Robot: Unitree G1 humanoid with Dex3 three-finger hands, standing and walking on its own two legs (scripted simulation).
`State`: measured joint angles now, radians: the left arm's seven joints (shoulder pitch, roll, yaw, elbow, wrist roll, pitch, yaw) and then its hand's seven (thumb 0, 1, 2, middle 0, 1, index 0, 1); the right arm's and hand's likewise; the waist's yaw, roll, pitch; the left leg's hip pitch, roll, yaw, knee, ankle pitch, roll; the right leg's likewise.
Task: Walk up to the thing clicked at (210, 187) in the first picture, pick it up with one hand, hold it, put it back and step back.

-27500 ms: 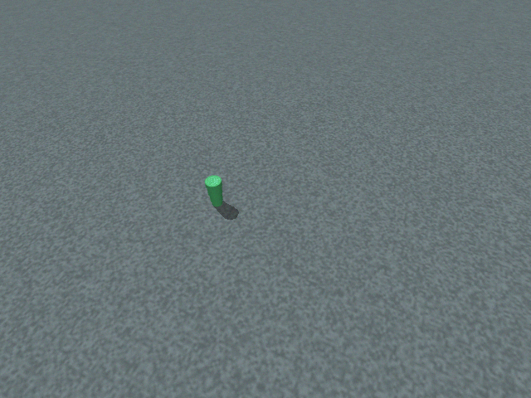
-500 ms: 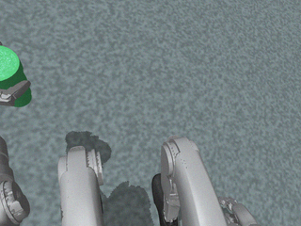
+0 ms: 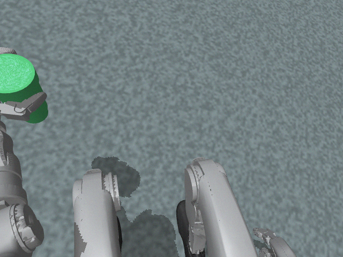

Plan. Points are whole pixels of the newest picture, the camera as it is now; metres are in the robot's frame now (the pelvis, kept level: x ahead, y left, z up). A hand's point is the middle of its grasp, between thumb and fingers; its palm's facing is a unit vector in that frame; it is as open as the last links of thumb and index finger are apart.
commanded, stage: settle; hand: left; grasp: from the side
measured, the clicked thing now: (23, 96) +0.48 +0.29 -0.06
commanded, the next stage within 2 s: lift in 0.14 s
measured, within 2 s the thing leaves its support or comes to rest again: neither
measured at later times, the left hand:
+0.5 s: hand (10, 85) +0.47 +0.29 +0.01, palm faces +0.26 -0.96 -0.06, open 10.8 cm
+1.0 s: hand out of the picture +0.43 +0.27 +0.13, palm faces +0.25 -0.97 -0.05, open 10.8 cm
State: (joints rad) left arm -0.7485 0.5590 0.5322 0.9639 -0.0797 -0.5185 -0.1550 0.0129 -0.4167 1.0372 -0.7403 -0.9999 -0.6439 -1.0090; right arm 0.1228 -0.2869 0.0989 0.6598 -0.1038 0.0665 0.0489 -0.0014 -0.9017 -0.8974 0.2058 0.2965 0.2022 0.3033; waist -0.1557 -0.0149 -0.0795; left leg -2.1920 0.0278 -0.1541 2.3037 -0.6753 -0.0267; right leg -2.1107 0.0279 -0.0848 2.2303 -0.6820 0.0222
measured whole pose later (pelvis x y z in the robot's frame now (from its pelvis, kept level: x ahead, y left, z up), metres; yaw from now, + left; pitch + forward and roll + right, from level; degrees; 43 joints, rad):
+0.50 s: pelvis +0.00 +0.00 +0.02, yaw +2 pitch +32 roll -6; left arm -0.73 0.52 0.51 0.95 -0.08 -0.51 -0.19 0.01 -0.42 1.05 -0.74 -1.01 -0.64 -1.02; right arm 0.14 -0.28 0.07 0.67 -0.08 0.05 0.04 0.00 -0.93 -0.90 0.21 0.30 0.20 0.30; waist -0.14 0.00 -0.11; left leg -2.15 0.02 -0.13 2.24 -0.66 -0.03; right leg -2.07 0.02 -0.07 2.19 -0.68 0.02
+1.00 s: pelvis +0.01 +0.00 +0.12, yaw +4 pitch +32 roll -5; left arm -0.47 0.36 0.39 0.58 -0.15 -0.35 -0.15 0.01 -0.44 1.06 -0.75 -1.00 -0.65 -1.01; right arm 0.15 -0.25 0.00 0.64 0.00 0.01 -0.02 0.00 -0.93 -0.90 0.21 0.30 0.20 0.30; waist -0.07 0.02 -0.19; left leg -1.82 0.04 -0.09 1.91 -0.65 -0.02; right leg -1.76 0.01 -0.05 1.87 -0.67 0.02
